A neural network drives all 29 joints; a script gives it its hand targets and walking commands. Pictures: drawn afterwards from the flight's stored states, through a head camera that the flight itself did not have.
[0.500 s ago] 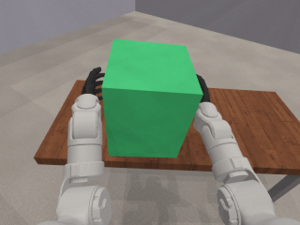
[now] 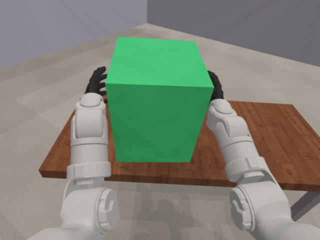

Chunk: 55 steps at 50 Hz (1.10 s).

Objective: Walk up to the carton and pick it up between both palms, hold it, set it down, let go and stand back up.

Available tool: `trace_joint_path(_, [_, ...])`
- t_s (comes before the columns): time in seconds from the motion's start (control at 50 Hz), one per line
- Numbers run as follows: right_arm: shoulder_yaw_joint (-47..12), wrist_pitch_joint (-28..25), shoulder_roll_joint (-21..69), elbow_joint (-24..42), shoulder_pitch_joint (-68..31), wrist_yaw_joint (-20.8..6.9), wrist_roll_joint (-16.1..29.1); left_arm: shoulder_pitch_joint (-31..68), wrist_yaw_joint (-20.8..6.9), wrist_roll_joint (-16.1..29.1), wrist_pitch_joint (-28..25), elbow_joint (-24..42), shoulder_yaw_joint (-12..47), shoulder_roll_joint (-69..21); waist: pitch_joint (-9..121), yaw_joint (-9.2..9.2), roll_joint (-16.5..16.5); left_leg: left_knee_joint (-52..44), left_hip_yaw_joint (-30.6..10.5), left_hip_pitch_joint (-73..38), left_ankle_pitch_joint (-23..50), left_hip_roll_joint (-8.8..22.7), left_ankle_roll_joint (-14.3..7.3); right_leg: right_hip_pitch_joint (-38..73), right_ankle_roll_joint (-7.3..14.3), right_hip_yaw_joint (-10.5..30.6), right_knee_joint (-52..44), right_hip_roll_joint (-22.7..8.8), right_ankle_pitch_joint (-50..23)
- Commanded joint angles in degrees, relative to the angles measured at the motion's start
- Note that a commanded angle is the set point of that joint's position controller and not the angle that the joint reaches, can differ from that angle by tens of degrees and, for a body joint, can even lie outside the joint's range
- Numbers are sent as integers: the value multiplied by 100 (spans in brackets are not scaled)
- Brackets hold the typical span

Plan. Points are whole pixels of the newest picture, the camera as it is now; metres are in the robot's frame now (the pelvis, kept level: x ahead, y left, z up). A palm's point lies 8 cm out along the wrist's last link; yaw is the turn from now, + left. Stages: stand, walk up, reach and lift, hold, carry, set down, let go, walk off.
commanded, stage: reach and lift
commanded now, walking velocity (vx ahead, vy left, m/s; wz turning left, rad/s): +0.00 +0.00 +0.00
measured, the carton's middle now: (155, 102) +0.40 +0.00 +0.18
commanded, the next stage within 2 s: hold in 0.04 s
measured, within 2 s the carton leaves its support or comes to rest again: neither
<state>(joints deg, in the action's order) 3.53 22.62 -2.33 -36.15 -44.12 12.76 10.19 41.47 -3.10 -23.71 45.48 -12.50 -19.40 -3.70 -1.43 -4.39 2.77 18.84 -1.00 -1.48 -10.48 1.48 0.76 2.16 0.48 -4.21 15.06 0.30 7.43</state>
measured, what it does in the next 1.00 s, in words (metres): stands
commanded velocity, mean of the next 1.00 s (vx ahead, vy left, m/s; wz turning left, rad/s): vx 0.00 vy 0.00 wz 0.00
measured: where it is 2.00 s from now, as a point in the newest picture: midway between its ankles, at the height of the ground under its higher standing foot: outside the picture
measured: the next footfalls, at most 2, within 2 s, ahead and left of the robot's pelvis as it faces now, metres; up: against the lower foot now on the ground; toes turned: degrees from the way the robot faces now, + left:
none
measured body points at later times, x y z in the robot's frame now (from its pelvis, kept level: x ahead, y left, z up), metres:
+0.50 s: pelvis +0.00 +0.00 +0.00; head -0.07 +0.02 +0.44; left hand +0.37 +0.15 +0.23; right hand +0.37 -0.14 +0.22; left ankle +0.01 +0.13 -0.75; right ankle +0.03 -0.11 -0.75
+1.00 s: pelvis +0.00 +0.00 +0.00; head -0.06 +0.02 +0.44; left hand +0.38 +0.16 +0.23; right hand +0.38 -0.14 +0.21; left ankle +0.01 +0.13 -0.75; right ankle +0.02 -0.11 -0.75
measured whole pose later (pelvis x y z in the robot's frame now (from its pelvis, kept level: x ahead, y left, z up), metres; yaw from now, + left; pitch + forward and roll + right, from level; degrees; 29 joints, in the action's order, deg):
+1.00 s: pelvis +0.00 +0.00 +0.00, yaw +1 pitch -9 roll -1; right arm -0.8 24.7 -3.9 -30.7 -43.3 15.3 14.2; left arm 39.9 -2.6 -21.1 48.0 -6.6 -16.5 -1.6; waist -0.4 -5.5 2.2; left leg 20.3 -2.1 0.2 -11.1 1.3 0.9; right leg 1.6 0.4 -4.1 15.2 0.6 7.9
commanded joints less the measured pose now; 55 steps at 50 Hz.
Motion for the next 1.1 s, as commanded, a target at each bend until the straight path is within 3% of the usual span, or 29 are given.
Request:
trace_joint_path(0.0, [-2139,-751,3730,2857,-5534,-768,685,4404,-732,1478,-475,1257,2812,-3326,3116,87,-489,-149,284,111,1718,-406,2,1197,-288,-22,113,291,-1172])
trace_joint_path(0.04, [-2790,-796,3779,3676,-5294,-521,1106,4214,-518,1891,-654,2048,3649,-3504,4219,-144,-673,611,156,-976,3445,-401,275,1564,-305,-41,409,425,-2856])
trace_joint_path(0.06, [-2879,-702,3661,3795,-5055,-385,1140,3913,-458,1869,-627,2051,3710,-3421,3970,-223,-677,719,125,-1002,3585,-410,364,1535,-350,3,424,434,-3008])
trace_joint_path(0.1, [-2582,-412,3493,3334,-4673,-220,1020,3539,-497,1652,-477,1566,3388,-3065,2858,-396,-533,458,150,-535,2434,-437,290,1242,-385,44,182,355,-2232])
trace_joint_path(0.16, [-1724,-22,3235,1591,-4079,-407,520,3243,-805,894,-184,222,2161,-2669,738,-116,-96,-513,261,783,-86,-351,-65,601,-331,108,-225,212,406])
trace_joint_path(0.18, [-1501,-7,3219,1313,-4136,-532,400,3302,-922,730,-115,-46,1893,-2632,492,-63,-93,-686,312,1120,-331,-351,-127,494,-309,33,-243,216,841])
trace_joint_path(0.2, [-1433,-89,3289,1452,-4347,-635,337,3623,-985,761,-143,156,1910,-2724,780,43,-148,-771,364,1121,-340,-342,-168,580,-301,-2,-237,229,900])
trace_joint_path(0.22, [-1447,-230,3358,1761,-4811,-696,379,4062,-992,955,-209,408,2060,-2860,1381,-58,-336,-712,269,997,-207,-325,-133,672,-274,-39,-123,195,664])
trace_joint_path(0.24, [-1686,-347,3511,2200,-5108,-742,478,4360,-939,1160,-308,772,2321,-3047,2031,26,-349,-613,266,716,327,-348,-87,851,-258,-72,-55,251,202])
trace_joint_path(0.28, [-2238,-627,3724,3285,-5680,-636,756,4567,-721,1678,-528,1338,3035,-3383,3442,-99,-374,30,200,-341,1755,-446,74,1087,-340,-73,150,340,-1198])
trace_joint_path(0.3, [-2547,-657,3773,3595,-5686,-545,962,4469,-617,1795,-596,1547,3250,-3374,3764,-110,-333,318,131,-693,2440,-455,133,1234,-385,-37,301,351,-1988])
trace_joint_path(0.32, [-2687,-594,3756,3555,-5300,-440,1029,4206,-529,1858,-599,1622,3438,-3289,3776,-247,-481,448,139,-784,2790,-460,223,1333,-388,-12,331,379,-2413])
trace_joint_path(0.36, [-2689,-361,3597,3263,-4795,-303,1114,3660,-511,1584,-480,1421,3354,-3214,2793,-281,-569,410,91,-514,2688,-423,259,1071,-371,40,228,365,-2206])
trace_joint_path(0.4, [-2343,-141,3275,2640,-4443,-270,988,3101,-664,1188,-212,895,2806,-2973,1648,-212,-432,73,149,-95,1753,-379,196,830,-349,77,19,331,-1217])
trace_joint_path(0.44, [-2019,-84,3194,2213,-4413,-398,828,3273,-813,997,-119,649,2415,-2940,1309,-161,-333,-292,182,320,667,-363,76,590,-310,39,-110,255,-107])
trace_joint_path(0.48, [-1895,-144,3348,2135,-4629,-550,699,3727,-862,1041,-171,767,2324,-2963,1512,13,-323,-506,252,479,438,-345,23,594,-287,7,-144,296,189])
trace_joint_path(0.52, [-1975,-288,3429,2421,-4952,-639,735,4128,-825,1206,-272,1007,2515,-3105,2094,-47,-425,-379,226,230,757,-360,60,675,-266,-52,-7,310,-117])
trace_joint_path(0.56, [-2262,-400,3588,2902,-5197,-616,867,4177,-733,1402,-394,1238,2801,-3228,2672,42,-395,-86,204,-37,1608,-387,96,906,-313,-51,106,366,-886])
trace_joint_path(0.58, [-2364,-450,3626,3007,-5130,-564,951,4113,-695,1474,-423,1337,2947,-3158,2816,-35,-472,97,249,-272,1970,-415,107,1015,-329,-5,165,354,-1324])
trace_joint_path(0.62, [-2394,-409,3523,3018,-5102,-491,1003,4108,-616,1472,-405,1443,3124,-3178,2943,-78,-677,162,216,-398,2196,-374,185,959,-284,11,120,380,-1363])
trace_joint_path(0.68, [-2137,-271,3431,2657,-4850,-495,875,3850,-636,1410,-333,1071,2892,-3131,2264,-162,-452,-49,195,-28,1436,-343,162,741,-274,-12,-22,376,-744])
trace_joint_path(0.72, [-2096,-238,3489,2452,-4996,-555,774,3757,-712,1266,-277,636,2554,-3047,1896,34,-273,-258,213,397,919,-357,-4,623,-278,40,-63,286,-320])
trace_joint_path(0.74, [-2012,-249,3525,2412,-5083,-591,723,4003,-717,1262,-334,730,2537,-3107,2020,15,-213,-297,238,440,756,-378,-28,577,-309,11,-58,294,-184])
trace_joint_path(0.78, [-2086,-333,3574,2630,-5224,-608,690,4242,-675,1433,-398,951,2769,-3221,2524,-33,-272,-205,185,164,963,-364,12,593,-272,-41,38,317,-319])
trace_joint_path(0.86, [-2180,-286,3426,2648,-4895,-452,903,3983,-633,1530,-339,1230,3073,-3215,2671,-322,-549,197,139,-467,1946,-376,183,927,-327,6,123,340,-1279])
trace_joint_path(0.92, [-2367,-168,3507,2602,-4690,-378,1043,3812,-722,1335,-306,1288,2892,-3018,2550,-144,-575,114,192,-143,1922,-455,139,1069,-412,90,131,314,-1532])
trace_joint_path(0.98, [-2200,-37,3404,2524,-4547,-370,1001,3602,-839,1213,-188,1013,2736,-2981,1873,-159,-548,-114,203,281,1614,-431,137,961,-360,70,10,272,-1149])
trace_joint_path(1.04, [-2389,-187,3561,3169,-5080,-426,1086,3726,-844,1325,-232,1254,2714,-3129,2483,-2,-223,-54,221,86,1727,-437,42,1003,-396,21,55,330,-1204])
trace_joint_path(1.08, [-2468,-258,3574,3291,-5171,-431,1139,4057,-747,1475,-345,1503,2977,-3186,2823,-36,-459,94,123,-180,1996,-415,130,993,-337,24,127,339,-1326])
